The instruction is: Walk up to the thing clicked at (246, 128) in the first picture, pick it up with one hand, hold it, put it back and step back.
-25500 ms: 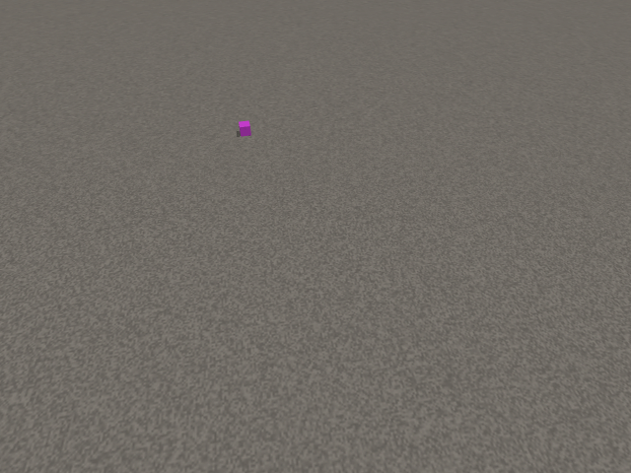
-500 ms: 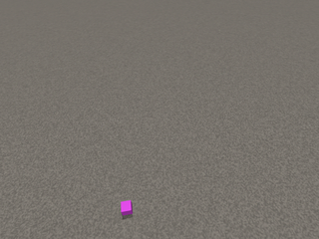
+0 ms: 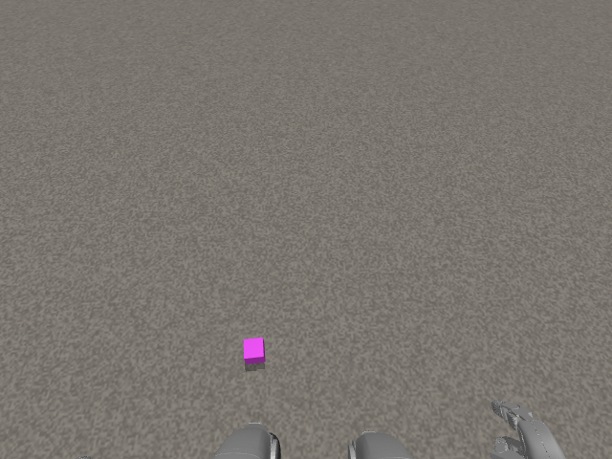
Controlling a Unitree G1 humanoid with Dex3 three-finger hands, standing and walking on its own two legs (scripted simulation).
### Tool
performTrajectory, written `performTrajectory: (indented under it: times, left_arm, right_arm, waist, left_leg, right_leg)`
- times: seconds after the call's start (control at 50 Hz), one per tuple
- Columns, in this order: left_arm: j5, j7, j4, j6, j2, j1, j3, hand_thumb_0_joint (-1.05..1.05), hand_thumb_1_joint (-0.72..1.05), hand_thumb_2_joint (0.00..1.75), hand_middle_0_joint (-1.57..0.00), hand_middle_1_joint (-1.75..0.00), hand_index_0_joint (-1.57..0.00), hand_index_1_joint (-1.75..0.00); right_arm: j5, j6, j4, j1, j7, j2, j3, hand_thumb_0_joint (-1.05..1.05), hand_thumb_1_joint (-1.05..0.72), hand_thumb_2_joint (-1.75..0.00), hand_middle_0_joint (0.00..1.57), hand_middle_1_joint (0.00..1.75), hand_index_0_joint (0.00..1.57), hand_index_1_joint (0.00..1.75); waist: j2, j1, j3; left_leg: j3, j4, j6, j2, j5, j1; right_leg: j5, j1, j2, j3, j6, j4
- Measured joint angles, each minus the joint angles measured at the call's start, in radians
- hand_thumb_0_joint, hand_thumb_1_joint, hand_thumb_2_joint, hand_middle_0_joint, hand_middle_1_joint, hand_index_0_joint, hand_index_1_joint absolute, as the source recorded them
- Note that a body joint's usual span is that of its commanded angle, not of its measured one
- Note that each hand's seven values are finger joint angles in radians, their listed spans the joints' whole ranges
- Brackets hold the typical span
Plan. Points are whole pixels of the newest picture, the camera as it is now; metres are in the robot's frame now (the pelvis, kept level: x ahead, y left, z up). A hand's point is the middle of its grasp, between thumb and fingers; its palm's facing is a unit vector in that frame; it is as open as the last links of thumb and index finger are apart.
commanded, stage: walk up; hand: left
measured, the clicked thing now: (254, 350) +0.47 +0.17 -0.72
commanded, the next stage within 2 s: none
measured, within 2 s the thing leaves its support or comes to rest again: neither
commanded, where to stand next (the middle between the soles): +0.08 -0.07 m, yaw +2 degrees
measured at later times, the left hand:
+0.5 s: hand out of the picture -0.02 +0.27 -0.12, palm faces +0.03 -0.93 -0.37, open 7.4 cm
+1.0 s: hand out of the picture +0.09 +0.25 -0.14, palm faces -0.04 -0.90 -0.44, open 7.4 cm
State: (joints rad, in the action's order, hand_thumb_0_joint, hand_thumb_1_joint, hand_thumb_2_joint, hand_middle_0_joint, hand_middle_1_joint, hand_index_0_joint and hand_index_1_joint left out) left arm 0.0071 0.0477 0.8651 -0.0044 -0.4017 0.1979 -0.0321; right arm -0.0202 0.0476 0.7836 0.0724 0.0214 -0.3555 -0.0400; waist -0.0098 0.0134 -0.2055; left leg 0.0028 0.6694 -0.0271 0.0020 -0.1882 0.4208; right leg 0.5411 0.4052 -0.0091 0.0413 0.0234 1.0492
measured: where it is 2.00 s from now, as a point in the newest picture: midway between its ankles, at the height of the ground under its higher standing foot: outside the picture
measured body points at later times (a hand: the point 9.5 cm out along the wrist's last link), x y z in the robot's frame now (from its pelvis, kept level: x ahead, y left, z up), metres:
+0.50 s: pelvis -0.01 +0.00 +0.02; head +0.00 +0.01 +0.47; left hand -0.02 +0.32 -0.09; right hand +0.06 -0.34 -0.08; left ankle +0.01 +0.12 -0.70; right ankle -0.02 -0.12 -0.71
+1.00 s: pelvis -0.02 -0.02 -0.01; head +0.04 -0.04 +0.43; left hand +0.09 +0.30 -0.11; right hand +0.09 -0.34 -0.14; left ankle -0.01 +0.12 -0.66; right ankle +0.09 -0.16 -0.71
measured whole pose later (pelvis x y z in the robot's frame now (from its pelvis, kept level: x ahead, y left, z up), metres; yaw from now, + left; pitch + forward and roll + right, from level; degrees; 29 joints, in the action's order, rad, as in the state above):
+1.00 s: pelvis -0.02 -0.02 -0.01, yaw +0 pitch -4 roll +0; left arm -0.02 0.02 0.86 -0.01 -0.37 0.13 -0.03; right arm 0.02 0.07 0.84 0.12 -0.03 -0.43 -0.06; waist -0.06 0.00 -0.23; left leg -0.11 1.20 -0.01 -0.05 -0.55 0.48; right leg 0.24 0.45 0.04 0.02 -0.02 0.76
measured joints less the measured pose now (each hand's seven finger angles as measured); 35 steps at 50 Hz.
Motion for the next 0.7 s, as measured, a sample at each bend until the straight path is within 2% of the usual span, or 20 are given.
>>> performTrajectory:
  times: [0.06,0.1,0.14,0.16,0.2,0.24,0.28,0.36,0.44,0.48,0.52,0.54,0.56,0.58,0.62,0.7]
  left_arm:
    - [-0.022,-0.018,0.005,0.018,0.007,0.010,-0.015,0.00,0.91,0.89,-0.21,-0.30,-0.20,-0.30]
    - [-0.035,-0.032,0.002,0.030,0.009,0.019,-0.030,0.00,0.91,0.89,-0.21,-0.30,-0.20,-0.30]
    - [-0.052,-0.046,0.001,0.037,0.021,0.026,-0.046,0.00,0.91,0.89,-0.21,-0.30,-0.20,-0.30]
    - [-0.060,-0.055,-0.004,0.040,0.023,0.035,-0.050,0.00,0.91,0.89,-0.21,-0.30,-0.20,-0.30]
    - [-0.069,-0.070,-0.016,0.049,0.017,0.052,-0.052,0.00,0.91,0.89,-0.21,-0.30,-0.20,-0.30]
    - [-0.069,-0.071,-0.015,0.047,0.025,0.059,-0.050,0.00,0.91,0.89,-0.21,-0.30,-0.20,-0.30]
    - [-0.071,-0.071,-0.009,0.035,0.035,0.074,-0.047,0.00,0.91,0.89,-0.21,-0.30,-0.20,-0.30]
    - [-0.064,-0.085,-0.018,-0.006,0.032,0.133,-0.041,0.00,0.90,0.89,-0.21,-0.30,-0.20,-0.30]
    - [-0.051,-0.090,-0.023,-0.032,0.013,0.184,-0.039,0.00,0.90,0.89,-0.21,-0.30,-0.21,-0.30]
    - [-0.049,-0.095,-0.022,-0.026,-0.003,0.198,-0.040,0.00,0.90,0.89,-0.21,-0.30,-0.21,-0.30]
    - [-0.048,-0.101,-0.024,-0.009,-0.021,0.207,-0.040,0.00,0.90,0.89,-0.21,-0.30,-0.20,-0.30]
    - [-0.048,-0.103,-0.027,0.002,-0.030,0.208,-0.042,0.00,0.90,0.89,-0.21,-0.30,-0.20,-0.30]
    - [-0.051,-0.103,-0.023,0.017,-0.037,0.203,-0.047,0.00,0.90,0.89,-0.21,-0.30,-0.20,-0.30]
    - [-0.054,-0.102,-0.016,0.033,-0.041,0.195,-0.050,0.00,0.90,0.89,-0.21,-0.30,-0.20,-0.30]
    - [-0.051,-0.104,-0.003,0.053,-0.057,0.181,-0.052,0.01,0.91,0.89,-0.21,-0.30,-0.20,-0.30]
    - [-0.039,-0.107,0.005,0.049,-0.084,0.149,-0.065,0.01,0.91,0.89,-0.21,-0.30,-0.20,-0.30]
  right_arm:
    - [0.002,-0.011,-0.005,-0.001,-0.013,-0.011,0.003,0.01,-0.90,-0.90,0.21,0.30,0.20,0.31]
    - [0.004,-0.013,-0.002,0.003,-0.022,-0.022,0.001,0.01,-0.90,-0.90,0.21,0.30,0.20,0.31]
    - [0.006,-0.013,0.011,0.007,-0.034,-0.041,-0.005,0.01,-0.90,-0.90,0.21,0.30,0.20,0.31]
    - [0.009,-0.012,0.024,0.017,-0.042,-0.043,-0.009,0.01,-0.90,-0.90,0.21,0.30,0.20,0.31]
    - [0.013,-0.010,0.059,0.044,-0.060,-0.041,-0.012,0.01,-0.91,-0.90,0.21,0.30,0.20,0.30]
    - [0.019,-0.015,0.087,0.073,-0.064,-0.051,-0.013,0.01,-0.91,-0.90,0.21,0.30,0.20,0.30]
    - [0.019,-0.027,0.108,0.109,-0.054,-0.061,-0.015,0.01,-0.91,-0.90,0.20,0.30,0.20,0.30]
    - [0.002,-0.039,0.134,0.199,-0.012,-0.073,-0.017,0.01,-0.91,-0.90,0.20,0.30,0.20,0.30]
    - [-0.008,-0.050,0.136,0.231,0.008,-0.082,-0.020,0.01,-0.91,-0.90,0.20,0.30,0.20,0.30]
    - [-0.004,-0.067,0.127,0.232,0.013,-0.080,-0.021,0.01,-0.91,-0.90,0.20,0.30,0.20,0.30]
    - [0.000,-0.097,0.107,0.236,0.009,-0.079,-0.025,0.01,-0.91,-0.90,0.20,0.30,0.20,0.30]
    - [-0.002,-0.114,0.095,0.238,0.000,-0.077,-0.028,0.01,-0.91,-0.90,0.20,0.30,0.20,0.30]
    - [-0.008,-0.129,0.084,0.239,-0.013,-0.071,-0.029,0.01,-0.91,-0.90,0.20,0.30,0.20,0.30]
    - [-0.008,-0.137,0.077,0.242,-0.024,-0.066,-0.026,0.01,-0.91,-0.90,0.20,0.30,0.20,0.30]
    - [0.001,-0.142,0.072,0.246,-0.040,-0.051,-0.015,0.01,-0.91,-0.90,0.21,0.30,0.20,0.31]
    - [0.005,-0.143,0.074,0.261,-0.055,-0.034,0.004,0.01,-0.90,-0.90,0.21,0.30,0.21,0.31]
  waist:
    - [0.002,0.006,0.016]
    - [0.003,0.013,0.027]
    - [-0.029,0.015,0.024]
    - [-0.033,0.014,0.030]
    - [0.002,0.032,0.041]
    - [0.015,0.042,0.043]
    - [0.017,0.043,0.057]
    - [0.026,0.040,0.109]
    - [0.030,0.041,0.122]
    - [0.033,0.039,0.122]
    - [0.038,0.035,0.123]
    - [0.049,0.032,0.120]
    - [0.061,0.030,0.119]
    - [0.068,0.025,0.123]
    - [0.084,0.017,0.130]
    - [0.110,0.006,0.126]
  left_leg:
    - [0.012,0.031,0.009,0.014,-0.005,0.032]
    - [0.017,0.054,0.021,0.025,-0.006,0.058]
    - [-0.004,0.080,0.034,0.052,-0.008,0.078]
    - [-0.025,0.101,0.028,0.045,-0.072,0.090]
    - [-0.051,0.212,0.020,-0.012,-0.244,0.115]
    - [-0.071,0.327,0.014,-0.055,-0.287,0.121]
    - [-0.063,0.361,0.018,-0.064,-0.277,0.092]
    - [-0.031,0.297,0.028,-0.055,-0.287,-0.011]
    - [-0.029,0.166,0.024,-0.029,-0.294,-0.074]
    - [-0.020,0.060,0.016,-0.011,-0.264,-0.102]
    - [-0.006,-0.091,0.010,-0.005,-0.158,-0.151]
    - [0.003,-0.119,0.012,-0.015,-0.067,-0.161]
    - [0.014,-0.098,0.013,-0.025,-0.051,-0.155]
    - [0.018,-0.075,0.011,-0.027,-0.067,-0.150]
    - [0.026,-0.071,0.006,-0.025,-0.088,-0.166]
    - [0.031,-0.091,0.015,-0.009,-0.098,-0.213]
  right_leg:
    - [-0.026,-0.036,-0.004,-0.026,-0.004,-0.122]
    - [-0.066,-0.072,-0.007,-0.041,0.008,-0.207]
    - [-0.115,-0.088,-0.033,-0.065,0.015,-0.250]
    - [-0.119,-0.087,-0.037,-0.076,0.019,-0.252]
    - [-0.126,-0.079,-0.013,-0.066,0.029,-0.256]
    - [-0.152,-0.091,0.001,-0.064,0.030,-0.295]
    - [-0.176,-0.106,0.006,-0.069,0.035,-0.342]
    - [-0.196,-0.154,0.015,-0.083,0.053,-0.429]
    - [-0.232,-0.211,0.028,-0.091,0.032,-0.508]
    - [-0.235,-0.229,0.036,-0.095,0.020,-0.523]
    - [-0.206,-0.221,0.047,-0.095,0.013,-0.480]
    - [-0.171,-0.198,0.058,-0.083,0.025,-0.416]
    - [-0.125,-0.159,0.055,-0.047,0.026,-0.320]
    - [-0.091,-0.115,0.040,-0.014,0.024,-0.219]
    - [-0.089,-0.037,0.020,0.029,0.019,-0.069]
    - [-0.155,0.058,0.039,0.062,-0.007,-0.012]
